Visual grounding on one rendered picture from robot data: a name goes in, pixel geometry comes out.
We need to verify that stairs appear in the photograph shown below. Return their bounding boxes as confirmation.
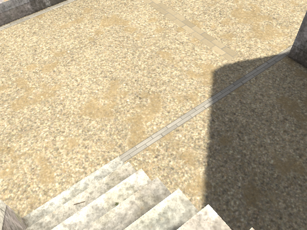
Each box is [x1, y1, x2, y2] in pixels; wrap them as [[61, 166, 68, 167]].
[[23, 156, 254, 230]]

